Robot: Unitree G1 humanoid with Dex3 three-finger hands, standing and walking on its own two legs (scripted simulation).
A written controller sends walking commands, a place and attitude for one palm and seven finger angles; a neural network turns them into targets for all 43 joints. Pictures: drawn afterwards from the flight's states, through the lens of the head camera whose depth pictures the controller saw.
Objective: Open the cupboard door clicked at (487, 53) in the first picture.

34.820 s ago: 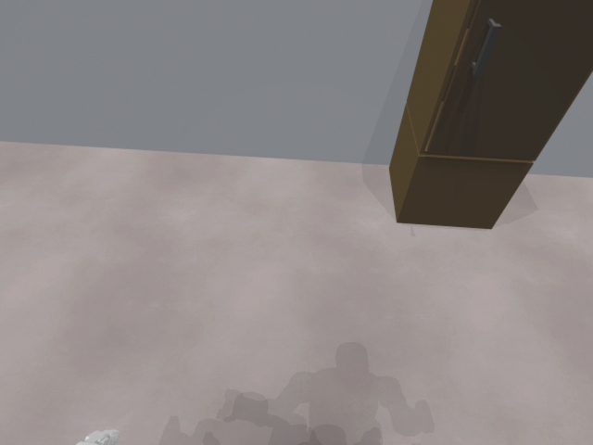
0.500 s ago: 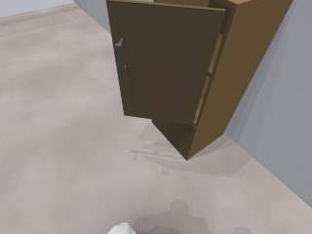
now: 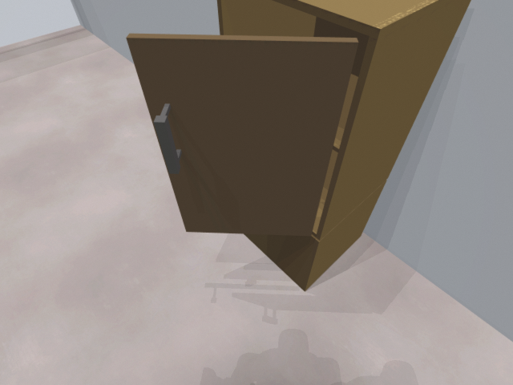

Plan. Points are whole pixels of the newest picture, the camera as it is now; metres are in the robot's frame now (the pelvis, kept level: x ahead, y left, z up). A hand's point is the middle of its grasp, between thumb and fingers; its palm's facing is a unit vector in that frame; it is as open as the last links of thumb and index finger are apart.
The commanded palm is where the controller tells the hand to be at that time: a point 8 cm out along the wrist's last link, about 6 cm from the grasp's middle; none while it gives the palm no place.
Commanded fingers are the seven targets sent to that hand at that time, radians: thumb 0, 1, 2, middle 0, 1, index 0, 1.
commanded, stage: come to a stop and stand still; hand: left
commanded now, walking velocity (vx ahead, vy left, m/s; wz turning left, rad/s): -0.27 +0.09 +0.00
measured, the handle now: (170, 139) +0.57 +0.20 +0.05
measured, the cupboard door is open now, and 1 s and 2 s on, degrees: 45 45 45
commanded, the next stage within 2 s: look again from close up in 0.80 s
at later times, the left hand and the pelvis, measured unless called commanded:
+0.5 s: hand out of the picture +0.01 +0.19 -0.17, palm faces +0.04 -0.98 -0.22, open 7.4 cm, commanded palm none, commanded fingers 0.00 0.90 0.90 -0.20 -0.30 -0.20 -0.30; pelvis -0.02 +0.01 +0.00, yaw +0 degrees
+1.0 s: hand out of the picture -0.04 +0.16 -0.17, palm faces +0.01 -0.99 -0.17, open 7.3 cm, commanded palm none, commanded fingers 0.00 0.90 0.90 -0.20 -0.30 -0.20 -0.30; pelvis -0.03 +0.00 +0.00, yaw +1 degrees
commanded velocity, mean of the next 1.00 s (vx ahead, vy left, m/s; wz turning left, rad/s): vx -0.03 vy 0.00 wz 0.00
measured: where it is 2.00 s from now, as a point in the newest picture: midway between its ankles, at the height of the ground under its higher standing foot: outside the picture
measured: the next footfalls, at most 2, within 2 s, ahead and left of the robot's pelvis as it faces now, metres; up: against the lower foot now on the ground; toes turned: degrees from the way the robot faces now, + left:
right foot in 0.44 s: -0.01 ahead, -0.12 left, +0.00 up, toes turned +0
